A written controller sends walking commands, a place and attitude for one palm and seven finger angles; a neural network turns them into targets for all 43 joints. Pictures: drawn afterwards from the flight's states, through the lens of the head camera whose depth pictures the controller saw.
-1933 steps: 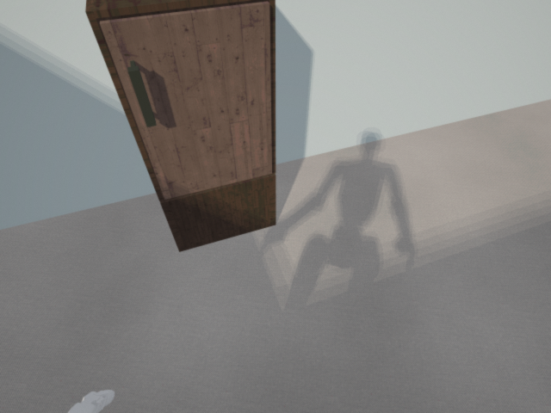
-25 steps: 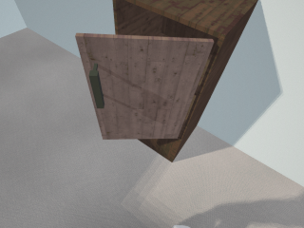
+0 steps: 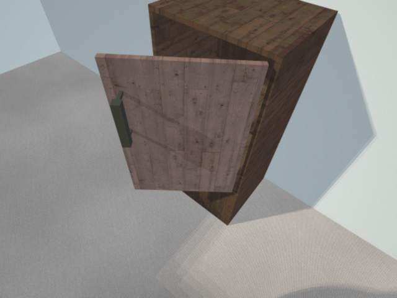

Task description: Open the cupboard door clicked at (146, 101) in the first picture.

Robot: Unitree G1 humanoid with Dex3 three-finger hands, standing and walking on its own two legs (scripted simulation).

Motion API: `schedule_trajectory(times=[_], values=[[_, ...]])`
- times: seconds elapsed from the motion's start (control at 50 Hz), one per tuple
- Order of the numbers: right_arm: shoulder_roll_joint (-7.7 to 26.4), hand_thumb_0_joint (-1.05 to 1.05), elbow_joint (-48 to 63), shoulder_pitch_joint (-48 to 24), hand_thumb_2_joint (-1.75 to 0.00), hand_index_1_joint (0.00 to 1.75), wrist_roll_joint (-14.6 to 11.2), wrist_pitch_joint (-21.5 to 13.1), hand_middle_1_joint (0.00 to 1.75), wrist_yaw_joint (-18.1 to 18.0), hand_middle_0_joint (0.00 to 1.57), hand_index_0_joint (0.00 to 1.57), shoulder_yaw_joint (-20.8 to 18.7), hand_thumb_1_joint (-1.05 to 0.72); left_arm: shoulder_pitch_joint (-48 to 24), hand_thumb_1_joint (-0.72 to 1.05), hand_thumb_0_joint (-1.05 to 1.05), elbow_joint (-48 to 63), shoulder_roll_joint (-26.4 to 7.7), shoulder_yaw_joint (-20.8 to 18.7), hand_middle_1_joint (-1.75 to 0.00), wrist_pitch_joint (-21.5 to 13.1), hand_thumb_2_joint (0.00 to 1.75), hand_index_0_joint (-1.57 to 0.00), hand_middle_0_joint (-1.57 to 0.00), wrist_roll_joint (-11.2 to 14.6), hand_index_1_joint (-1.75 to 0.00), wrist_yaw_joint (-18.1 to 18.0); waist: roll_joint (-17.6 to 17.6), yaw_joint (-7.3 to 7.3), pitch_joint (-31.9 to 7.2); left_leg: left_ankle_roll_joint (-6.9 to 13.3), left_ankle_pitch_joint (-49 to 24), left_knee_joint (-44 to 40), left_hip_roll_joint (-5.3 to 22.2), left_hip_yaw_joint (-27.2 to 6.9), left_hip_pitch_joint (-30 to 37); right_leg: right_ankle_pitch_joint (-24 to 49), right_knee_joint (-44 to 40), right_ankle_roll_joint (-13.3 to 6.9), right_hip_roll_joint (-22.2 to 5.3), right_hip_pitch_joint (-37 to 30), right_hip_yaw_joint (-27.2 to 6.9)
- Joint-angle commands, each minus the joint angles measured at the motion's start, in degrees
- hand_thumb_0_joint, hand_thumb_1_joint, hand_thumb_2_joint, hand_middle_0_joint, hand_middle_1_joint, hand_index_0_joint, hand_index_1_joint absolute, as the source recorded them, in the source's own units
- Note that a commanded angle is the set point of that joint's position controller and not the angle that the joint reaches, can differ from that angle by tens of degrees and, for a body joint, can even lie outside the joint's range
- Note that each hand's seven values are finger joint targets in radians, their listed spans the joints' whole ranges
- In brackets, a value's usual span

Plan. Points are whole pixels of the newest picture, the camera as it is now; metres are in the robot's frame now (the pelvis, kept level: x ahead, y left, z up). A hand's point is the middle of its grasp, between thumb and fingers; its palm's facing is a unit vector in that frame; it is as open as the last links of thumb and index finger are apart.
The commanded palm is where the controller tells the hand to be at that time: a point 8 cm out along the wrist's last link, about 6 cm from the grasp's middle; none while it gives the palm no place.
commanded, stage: come to a stop and stand still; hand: left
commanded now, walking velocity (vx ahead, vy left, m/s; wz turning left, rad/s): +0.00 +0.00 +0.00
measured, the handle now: (124, 119) +0.55 +0.25 +0.01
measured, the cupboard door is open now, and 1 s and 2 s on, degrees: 38 38 38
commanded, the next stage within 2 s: look again from close up in 0.20 s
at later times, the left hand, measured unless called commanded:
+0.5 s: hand out of the picture -0.02 +0.17 -0.18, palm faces +0.02 -0.98 -0.19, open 7.4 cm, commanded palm none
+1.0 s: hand out of the picture +0.12 +0.22 -0.09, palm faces +0.23 -0.95 -0.22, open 7.4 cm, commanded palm +0.10 +0.26 -0.06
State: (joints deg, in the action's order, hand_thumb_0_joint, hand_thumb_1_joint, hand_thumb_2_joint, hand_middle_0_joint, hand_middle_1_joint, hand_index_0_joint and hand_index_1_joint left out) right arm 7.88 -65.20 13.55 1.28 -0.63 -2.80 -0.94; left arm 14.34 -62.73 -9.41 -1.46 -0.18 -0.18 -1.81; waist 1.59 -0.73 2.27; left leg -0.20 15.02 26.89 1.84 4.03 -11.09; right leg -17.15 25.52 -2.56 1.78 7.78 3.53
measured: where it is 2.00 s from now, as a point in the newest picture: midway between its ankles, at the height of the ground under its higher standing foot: outside the picture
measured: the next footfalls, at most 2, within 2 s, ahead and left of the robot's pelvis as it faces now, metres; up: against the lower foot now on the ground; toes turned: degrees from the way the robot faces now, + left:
none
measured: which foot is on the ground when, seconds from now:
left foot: down 0.00-1.00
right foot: down 0.00-1.00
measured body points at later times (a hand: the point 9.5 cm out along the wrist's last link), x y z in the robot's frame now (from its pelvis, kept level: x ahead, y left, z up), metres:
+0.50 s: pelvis -0.01 +0.01 +0.00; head +0.00 +0.00 +0.45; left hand -0.02 +0.22 -0.16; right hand +0.02 -0.22 -0.16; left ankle -0.01 +0.12 -0.74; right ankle -0.04 -0.08 -0.74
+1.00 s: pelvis -0.01 +0.03 -0.01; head +0.00 +0.03 +0.44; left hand +0.11 +0.27 -0.08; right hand +0.03 -0.21 -0.14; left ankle -0.01 +0.12 -0.74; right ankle -0.04 -0.08 -0.74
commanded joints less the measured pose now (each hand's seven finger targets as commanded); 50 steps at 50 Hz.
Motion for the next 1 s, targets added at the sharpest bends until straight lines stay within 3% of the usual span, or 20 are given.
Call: schedule_trajectory(times=[0.0, 0.12, 0.26, 0.28, 0.3, 0.32, 0.34, 0.36, 0.4, 0.44, 0.52, 0.68, 0.84, 0.86, 0.88, 0.9, 0.92, 0.94, 0.96, 0.98], values=[[4.3, 0.00, 1.2, 2.6, -0.90, 0.30, -0.5, -0.6, 0.30, 0.0, 0.20, 0.20, -0.1, -0.90, 4.4, 0.90, 0.00, 0.3, -3.5, 0.5, -0.30, -1.0, 0.90, -0.20, -0.20, -0.3, -0.30, 0.1, -3.3, 0.55, -0.4, 1.4, -15.6, -5.8, 5.8, -5.3, 4.9, 16.5, -6.3, 0.9, -7.9, 2.0, -6.6], [4.6, 0.00, 1.2, 2.1, -0.90, 0.30, -0.7, -0.6, 0.30, 0.1, 0.20, 0.20, 0.1, -0.90, 6.4, 0.90, 0.00, -1.1, -3.3, 1.0, -0.30, -1.4, 0.90, -0.20, -0.20, -0.6, -0.30, -0.1, -0.1, 0.74, -0.3, 1.1, -14.1, -6.7, 5.3, -4.6, 6.0, 19.1, -7.4, 0.9, -8.2, 1.4, -6.8], [4.4, 0.00, 0.6, 2.1, -0.90, 0.30, -0.6, -0.5, 0.30, 0.1, 0.20, 0.20, 0.5, -0.90, 8.3, 0.90, 0.00, -2.0, -2.5, 1.3, -0.30, -1.5, 0.90, -0.20, -0.20, -0.5, -0.30, -0.3, -0.6, 0.47, 1.3, 1.0, -12.1, -7.7, 4.9, -4.7, 5.5, 16.9, -8.3, 0.7, -8.4, 2.1, -7.1], [7.2, 0.00, 4.7, -2.7, -0.90, 0.30, -1.3, -1.4, 0.30, 1.2, 0.20, 0.20, 0.1, -0.90, 13.0, 0.90, 0.00, -3.3, -4.4, 1.0, -0.30, -3.4, 0.90, -0.20, -0.20, -1.6, -0.30, -2.7, -0.5, -1.60, 2.7, -0.2, -10.9, 6.8, 4.1, -1.8, -0.7, 41.8, -7.4, 4.6, -12.0, 3.3, -11.6], [3.5, 0.00, 6.7, 0.6, -0.90, 0.30, -1.1, -0.5, 0.30, 1.4, 0.20, 0.20, 0.3, -0.90, 10.7, 0.90, 0.00, -0.4, -7.0, 0.4, -0.30, -3.6, 0.90, -0.20, -0.20, -1.1, -0.30, -2.6, 1.9, 1.64, -0.4, 0.6, 3.6, 7.0, 1.3, -3.7, -3.6, 40.0, -6.2, 2.7, -14.0, 0.3, -13.5], [3.2, 0.00, 6.5, 0.7, -0.90, 0.30, -0.6, -0.2, 0.30, 1.6, 0.20, 0.20, 0.3, -0.90, 9.1, 0.90, 0.00, 0.6, -7.5, 0.2, -0.30, -3.8, 0.90, -0.20, -0.20, -1.3, -0.30, -2.1, -0.5, 1.14, -0.7, 0.8, 3.6, 6.3, 1.2, -2.6, -3.7, 43.3, -5.3, 1.0, -14.8, -1.1, -12.8], [3.3, 0.00, 6.3, 2.4, -0.90, 0.30, -0.6, -0.3, 0.30, 1.5, 0.20, 0.20, 0.2, -0.90, 8.6, 0.90, 0.00, 0.5, -6.2, 0.7, -0.30, -3.8, 0.90, -0.20, -0.20, -1.1, -0.30, -1.8, -0.4, 1.97, -2.3, 0.7, 2.6, 5.4, 1.5, -2.5, -2.1, 36.1, -4.6, -1.4, -13.6, 0.1, -11.1], [3.6, 0.00, 6.4, 3.9, -0.90, 0.30, -0.7, -0.4, 0.30, 1.6, 0.20, 0.20, 0.2, -0.90, 7.8, 0.90, 0.00, 1.3, -5.6, 0.8, -0.30, -3.8, 0.90, -0.20, -0.20, -0.9, -0.30, -1.6, 1.3, 2.64, -3.5, 0.5, -0.4, 3.6, 1.3, -3.4, -0.5, 27.9, -4.4, -2.2, -12.0, 1.0, -10.3], [4.9, 0.00, 6.5, 5.0, -0.90, 0.30, -0.6, -0.8, 0.30, 1.5, 0.20, 0.20, 0.2, -0.90, 6.8, 0.90, 0.00, 2.1, -4.2, 1.0, -0.30, -3.4, 0.90, -0.20, -0.20, -0.6, -0.30, -1.5, 0.8, 2.72, -2.2, 1.2, -5.0, 0.6, 2.7, -5.0, 1.1, 15.4, -4.0, -1.8, -9.1, 4.6, -9.2], [5.2, 0.00, 6.5, 4.5, -0.90, 0.30, -0.4, -1.1, 0.30, 1.4, 0.20, 0.20, 0.4, -0.90, 6.2, 0.90, 0.00, 2.7, -3.8, 1.1, -0.30, -2.6, 0.90, -0.20, -0.20, -0.7, -0.30, -1.3, -3.7, 1.75, 0.1, 1.7, -8.0, -0.9, 3.4, -5.9, -0.3, 10.4, -2.8, -1.1, -7.5, 5.3, -7.8], [5.5, 0.00, 6.9, 4.3, -0.90, 0.30, -0.4, -1.1, 0.30, 1.3, 0.20, 0.20, 0.7, -0.90, 6.4, 0.90, 0.00, 2.9, -4.1, 1.2, -0.30, -1.8, 0.90, -0.20, -0.20, -0.8, -0.30, -0.8, -1.1, 0.67, 5.6, 2.5, -3.9, -4.3, 3.4, -7.3, -4.6, 1.8, -3.9, -0.5, -6.3, 6.7, -7.6], [6.6, 0.00, 5.5, 5.3, -0.90, 0.30, -0.2, -1.6, 0.30, 1.2, 0.20, 0.20, 1.0, -0.90, 5.3, 0.90, 0.00, 3.6, -5.1, 1.0, -0.30, -1.2, 0.90, -0.20, -0.20, -0.5, -0.30, -0.5, -1.5, 0.00, 2.1, 3.2, -4.9, -6.6, 3.9, -8.5, -4.0, 3.5, -2.1, 0.0, -6.2, 3.6, -6.7], [6.6, 0.00, 3.8, 5.8, -0.90, 0.30, -0.5, -1.9, 0.30, 1.0, 0.20, 0.20, 0.9, -0.90, 4.6, 0.90, 0.00, 3.1, -5.6, 0.9, -0.30, -1.3, 0.90, -0.20, -0.20, -0.4, -0.30, -0.5, -1.4, 0.24, -0.7, 3.1, -12.4, -5.0, 3.9, -7.4, -0.6, 9.9, -1.5, 0.2, -7.0, 2.3, -6.7], [8.4, 0.00, 7.4, 1.0, -0.90, 0.30, -1.2, -1.8, 0.30, 1.4, 0.20, 0.20, 0.6, -0.90, 8.5, 0.90, 0.00, 1.3, -5.7, 1.1, -0.30, -2.1, 0.90, -0.20, -0.20, -1.1, -0.30, -2.7, -0.7, -1.18, 2.0, 1.5, -17.4, 5.3, 4.9, -5.6, -3.3, 25.2, -3.5, 1.0, -9.9, 4.9, -9.2], [18.1, 0.00, 27.3, 1.5, -0.90, 0.30, -3.6, -10.3, 0.30, -0.2, 0.20, 0.20, -2.0, -0.90, -34.6, 0.88, 0.00, 91.8, -22.4, -10.3, -0.32, -13.8, 0.89, -0.20, -0.20, 9.2, -0.32, -3.1, -12.3, 5.67, -28.2, 1.4, -22.3, -1.0, -1.5, -6.1, 12.1, 23.3, 2.1, -0.2, -3.9, 2.9, -3.6], [11.8, 0.00, 24.3, -2.3, -0.90, 0.30, -2.9, -16.2, 0.30, -2.1, 0.20, 0.20, 0.6, -0.90, -6.1, 0.85, 0.00, 77.4, -16.4, -7.1, -0.33, -11.0, 0.88, -0.20, -0.20, 5.0, -0.33, -4.5, -20.9, -0.31, -27.0, 0.3, -31.2, -2.5, 1.9, -5.7, 19.1, 11.3, 6.2, -0.7, -2.2, 5.4, -2.2], [11.1, 0.00, 20.1, -2.0, -0.90, 0.30, -3.1, -17.9, 0.30, -2.5, 0.20, 0.20, -0.1, -0.90, -3.7, 0.83, 0.00, 71.2, -12.6, -4.9, -0.34, -8.0, 0.87, -0.21, -0.21, 5.8, -0.34, -7.3, -17.4, 1.33, -22.2, -1.6, -25.5, -2.5, 1.4, -5.6, 11.5, 4.7, 7.0, 0.1, -1.8, 7.8, 0.1], [8.9, 0.00, 19.0, -0.4, -0.90, 0.30, -3.7, -17.4, 0.30, -1.8, 0.20, 0.20, -0.1, -0.90, 14.7, 0.81, 0.00, 55.4, 4.5, 4.3, -0.36, -2.4, 0.86, -0.21, -0.21, 7.1, -0.36, -6.5, -9.6, 2.67, -12.0, -0.5, -20.2, -3.4, 1.7, -6.6, 6.1, 1.9, 6.3, 1.2, -2.1, 12.8, 1.4], [12.1, 0.00, 23.9, -1.7, -0.90, 0.30, -3.8, -17.4, 0.30, -1.2, 0.20, 0.20, -0.9, -0.90, 1.8, 0.78, 0.00, 66.7, 0.6, 1.8, -0.37, -4.5, 0.85, -0.21, -0.21, 9.2, -0.37, -5.6, -6.1, 3.49, -3.6, 0.0, -13.0, -2.2, 1.1, -8.1, -0.7, 3.3, 5.6, 1.3, -2.4, 14.2, 1.9], [13.3, 0.00, 25.5, -2.2, -0.90, 0.30, -3.3, -17.7, 0.30, -1.2, 0.20, 0.20, -2.1, -0.90, 1.4, 0.76, 0.00, 65.8, -2.2, -1.0, -0.39, -7.3, 0.84, -0.21, -0.21, 8.5, -0.39, -4.4, -2.2, 4.62, -2.0, 0.5, -6.5, 0.5, 0.2, -7.9, -4.1, 2.2, 4.5, 1.3, -2.0, 17.2, 2.4]])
